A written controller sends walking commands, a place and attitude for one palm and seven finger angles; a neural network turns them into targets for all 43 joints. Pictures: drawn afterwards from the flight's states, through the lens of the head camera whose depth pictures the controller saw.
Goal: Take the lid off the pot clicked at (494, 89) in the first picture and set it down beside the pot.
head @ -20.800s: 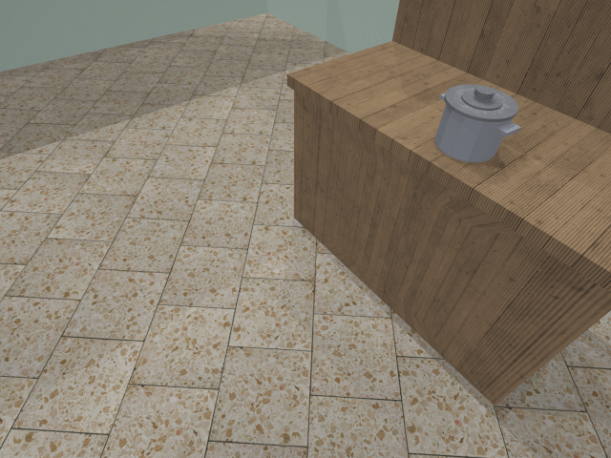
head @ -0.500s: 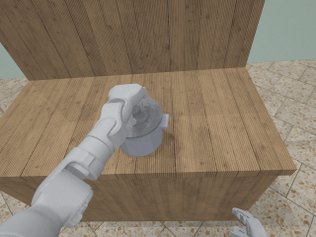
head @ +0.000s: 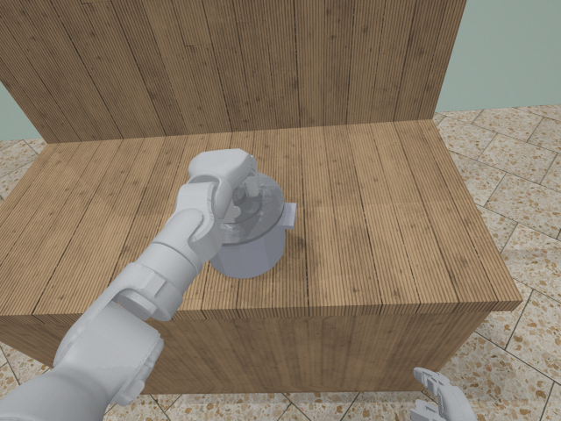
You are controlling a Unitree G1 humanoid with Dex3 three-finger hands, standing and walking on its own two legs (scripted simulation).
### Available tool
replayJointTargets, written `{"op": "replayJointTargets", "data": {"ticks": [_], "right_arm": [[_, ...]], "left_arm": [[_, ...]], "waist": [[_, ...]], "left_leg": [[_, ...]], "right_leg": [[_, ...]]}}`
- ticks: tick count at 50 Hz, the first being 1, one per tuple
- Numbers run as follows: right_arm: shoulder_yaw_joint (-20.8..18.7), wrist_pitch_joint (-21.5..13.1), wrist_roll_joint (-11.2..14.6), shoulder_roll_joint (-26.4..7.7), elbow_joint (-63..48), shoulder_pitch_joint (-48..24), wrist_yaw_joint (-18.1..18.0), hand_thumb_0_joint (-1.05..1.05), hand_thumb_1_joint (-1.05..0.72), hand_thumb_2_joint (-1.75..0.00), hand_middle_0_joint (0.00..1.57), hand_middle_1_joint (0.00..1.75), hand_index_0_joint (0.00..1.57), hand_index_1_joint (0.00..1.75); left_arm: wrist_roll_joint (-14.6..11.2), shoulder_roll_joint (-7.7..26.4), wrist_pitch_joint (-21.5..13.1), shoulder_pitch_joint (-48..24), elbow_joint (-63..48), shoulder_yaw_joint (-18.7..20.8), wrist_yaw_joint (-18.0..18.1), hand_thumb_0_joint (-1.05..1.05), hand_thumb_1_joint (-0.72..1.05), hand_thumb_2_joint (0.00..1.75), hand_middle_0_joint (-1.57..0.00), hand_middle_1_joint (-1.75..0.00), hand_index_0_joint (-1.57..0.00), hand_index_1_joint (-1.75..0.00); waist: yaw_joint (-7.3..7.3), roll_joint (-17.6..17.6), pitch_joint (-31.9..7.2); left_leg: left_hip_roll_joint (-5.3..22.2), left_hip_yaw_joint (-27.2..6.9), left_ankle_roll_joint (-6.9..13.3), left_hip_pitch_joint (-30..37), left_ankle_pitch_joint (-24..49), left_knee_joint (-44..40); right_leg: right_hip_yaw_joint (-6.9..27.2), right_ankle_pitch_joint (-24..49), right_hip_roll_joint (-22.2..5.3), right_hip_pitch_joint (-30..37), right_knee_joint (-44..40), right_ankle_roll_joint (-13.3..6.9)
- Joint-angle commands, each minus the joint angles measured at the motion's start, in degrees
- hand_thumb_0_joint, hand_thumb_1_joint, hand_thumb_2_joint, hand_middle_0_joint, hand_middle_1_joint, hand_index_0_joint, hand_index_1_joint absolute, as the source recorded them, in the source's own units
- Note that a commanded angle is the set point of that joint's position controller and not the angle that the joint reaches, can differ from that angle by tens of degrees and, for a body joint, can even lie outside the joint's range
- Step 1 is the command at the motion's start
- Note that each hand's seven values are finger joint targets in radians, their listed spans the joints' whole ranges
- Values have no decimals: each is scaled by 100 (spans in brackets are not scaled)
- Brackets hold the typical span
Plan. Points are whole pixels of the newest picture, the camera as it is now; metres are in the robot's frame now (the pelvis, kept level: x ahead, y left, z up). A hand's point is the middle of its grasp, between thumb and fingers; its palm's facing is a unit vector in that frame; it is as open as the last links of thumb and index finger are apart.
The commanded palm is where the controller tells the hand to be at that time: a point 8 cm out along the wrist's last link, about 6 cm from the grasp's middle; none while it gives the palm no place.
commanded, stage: close the fingers and squeeze the knob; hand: left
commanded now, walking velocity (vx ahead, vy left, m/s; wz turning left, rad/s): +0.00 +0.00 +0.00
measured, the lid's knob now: (232, 194) +0.45 +0.09 +0.08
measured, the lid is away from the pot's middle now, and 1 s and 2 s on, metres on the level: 0.00 0.01 0.01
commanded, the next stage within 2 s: lift the lid straight up in 0.60 s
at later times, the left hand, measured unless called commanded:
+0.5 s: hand (228, 202) +0.41 +0.09 +0.10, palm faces -0.28 -0.06 -0.96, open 6.5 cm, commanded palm +0.40 +0.10 +0.16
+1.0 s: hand (225, 200) +0.41 +0.09 +0.11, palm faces -0.25 -0.07 -0.97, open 6.2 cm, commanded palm +0.39 +0.11 +0.18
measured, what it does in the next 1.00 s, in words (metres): stands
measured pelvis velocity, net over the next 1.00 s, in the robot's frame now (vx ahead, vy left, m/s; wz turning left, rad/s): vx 0.00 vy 0.00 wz -0.01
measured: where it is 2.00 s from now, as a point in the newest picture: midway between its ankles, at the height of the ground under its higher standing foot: outside the picture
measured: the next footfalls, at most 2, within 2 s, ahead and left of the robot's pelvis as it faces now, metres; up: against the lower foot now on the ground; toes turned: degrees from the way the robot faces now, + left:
none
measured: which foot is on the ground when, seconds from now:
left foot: down 0.00-1.00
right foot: down 0.00-1.00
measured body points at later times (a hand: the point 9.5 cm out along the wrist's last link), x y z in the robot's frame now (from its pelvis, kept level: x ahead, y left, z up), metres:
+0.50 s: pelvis -0.01 +0.00 +0.00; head +0.01 -0.05 +0.45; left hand +0.42 +0.09 +0.15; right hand +0.16 -0.24 -0.12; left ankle -0.03 +0.08 -0.74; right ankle +0.02 -0.11 -0.74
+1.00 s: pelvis +0.00 +0.00 +0.00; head +0.01 -0.05 +0.45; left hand +0.42 +0.10 +0.16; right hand +0.16 -0.23 -0.12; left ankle -0.03 +0.08 -0.74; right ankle +0.02 -0.11 -0.74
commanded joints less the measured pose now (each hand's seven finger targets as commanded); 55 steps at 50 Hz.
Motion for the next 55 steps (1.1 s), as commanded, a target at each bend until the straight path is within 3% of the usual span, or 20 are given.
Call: {"op": "replayJointTargets", "data": {"ticks": [1,3,6,12,16,23,25,29,32,35,36,38,40,43,44,45,47,49,50,55], "right_arm": [[-184,-252,12,-481,-886,-720,37,0,-90,-90,20,30,20,30],[-184,-236,24,-484,-861,-714,50,0,-90,-90,20,30,20,30],[-178,-222,20,-522,-812,-702,13,0,-90,-90,20,30,20,30],[-159,-232,30,-515,-770,-676,-35,0,-90,-90,20,30,20,30],[-139,-275,16,-521,-813,-682,-55,0,-90,-90,20,30,20,30],[-162,-279,23,-512,-778,-620,-70,0,-90,-90,20,30,20,30],[-170,-284,-1,-563,-769,-580,-95,0,-90,-90,20,30,20,30],[-162,-314,13,-509,-801,-594,-84,0,-90,-90,20,30,20,30],[-168,-316,7,-542,-818,-596,-89,0,-90,-90,20,30,20,30],[-201,-317,2,-523,-859,-643,-58,0,-90,-90,20,30,20,30],[-208,-324,8,-525,-871,-642,-50,0,-90,-90,20,30,20,30],[-193,-335,11,-516,-846,-659,-50,0,-90,-90,20,30,20,30],[-201,-366,-3,-536,-890,-712,-52,0,-90,-90,20,30,20,30],[-198,-412,25,-469,-856,-748,-35,0,-90,-90,20,30,20,30],[-208,-415,21,-486,-833,-708,-22,0,-90,-90,20,30,20,30],[-223,-433,8,-514,-859,-748,-17,0,-90,-90,20,30,20,30],[-195,-466,5,-494,-846,-803,-23,0,-90,-90,20,30,20,30],[-182,-463,20,-473,-827,-834,7,0,-90,-90,20,30,20,30],[-201,-485,4,-499,-863,-863,17,0,-90,-90,20,30,20,30],[-152,-458,13,-491,-839,-961,17,0,-90,-90,20,30,20,30]], "left_arm": [[132,777,-50,-2504,-1220,429,169,0,35,90,-77,-93,-80,-95],[161,745,-51,-2469,-1206,388,184,0,35,94,-76,-92,-81,-95],[163,1054,-55,-2540,-1096,642,213,0,37,96,-75,-91,-84,-96],[175,972,-5,-2587,-782,560,227,0,44,98,-75,-90,-88,-98],[212,1215,-63,-2539,-835,730,234,0,48,100,-76,-91,-90,-99],[171,978,-66,-2563,-664,585,215,0,54,103,-79,-93,-95,-101],[131,1300,-99,-2649,-771,887,213,0,56,103,-80,-93,-96,-101],[184,1005,-123,-2672,-839,583,201,0,59,105,-82,-94,-99,-102],[203,1323,-178,-2523,-875,859,219,0,61,106,-83,-95,-100,-103],[126,1027,-190,-2641,-1156,629,203,0,62,106,-84,-95,-101,-103],[154,1226,-192,-2672,-1253,759,229,0,62,106,-84,-96,-101,-103],[165,1243,-149,-2764,-1326,743,264,0,62,107,-84,-96,-101,-103],[88,1623,-153,-2722,-1532,1085,286,0,62,107,-84,-96,-102,-103],[131,1212,-101,-2849,-1667,679,289,0,62,107,-84,-96,-102,-103],[122,1220,-85,-2949,-1837,677,278,0,62,107,-84,-96,-102,-103],[86,1572,-96,-2873,-1920,1010,289,0,62,107,-84,-96,-102,-103],[127,1614,-62,-2903,-1965,1010,296,0,62,107,-84,-96,-102,-103],[117,1386,-1,-2879,-2068,804,254,0,62,107,-84,-96,-102,-103],[72,1547,-22,-2861,-2245,970,245,0,62,107,-84,-96,-102,-103],[78,1431,70,-3012,-2214,813,142,0,62,107,-84,-96,-102,-103]], "waist": [[-11,-872,-2086],[-14,-828,-1976],[-15,-962,-1829],[-28,-920,-1730],[19,-788,-1969],[-27,-943,-1784],[1,-1037,-1826],[-9,-813,-1921],[38,-833,-2045],[-6,-847,-1982],[27,-771,-2080],[29,-649,-2113],[93,-804,-2245],[39,-606,-2239],[25,-672,-2260],[88,-768,-2339],[115,-754,-2383],[90,-739,-2283],[122,-672,-2361],[72,-776,-2082]], "left_leg": [[229,-391,-36,219,1901,-226],[240,-411,-46,236,1853,-239],[232,-352,-35,97,1561,-286],[217,-341,-36,22,1294,-327],[203,-344,-36,29,1402,-313],[210,-338,-21,0,1306,-329],[220,-343,-14,-43,1308,-353],[203,-349,-17,56,1401,-335],[212,-325,-16,43,1437,-322],[219,-362,-8,83,1449,-336],[231,-365,-5,153,1449,-343],[228,-375,-6,218,1523,-333],[225,-409,8,160,1570,-339],[246,-427,-1,372,1756,-329],[267,-446,-6,429,1835,-330],[266,-448,4,384,1861,-308],[241,-450,0,411,1917,-309],[252,-452,-13,435,2014,-322],[253,-464,-17,457,2070,-305],[245,-468,-34,416,1943,-334]], "right_leg": [[198,1999,7,1528,-33,-175],[163,1879,22,1402,-38,-183],[201,1705,25,1426,-99,-168],[210,1404,19,1330,-136,-163],[259,1543,3,1533,-99,-167],[239,1468,5,1401,-155,-149],[269,1493,-26,1501,-187,-150],[257,1576,-16,1496,-147,-159],[294,1631,-11,1613,-132,-152],[271,1622,-32,1537,-172,-168],[280,1585,-5,1579,-163,-161],[275,1670,-2,1574,-142,-174],[326,1751,-29,1817,-163,-171],[264,1838,2,1639,-124,-182],[250,1912,6,1637,-139,-179],[299,1946,-10,1782,-147,-182],[301,2061,2,1857,-104,-183],[266,2131,-7,1792,-117,-180],[284,2157,-29,1846,-115,-197],[233,1999,-19,1665,-154,-196]]}}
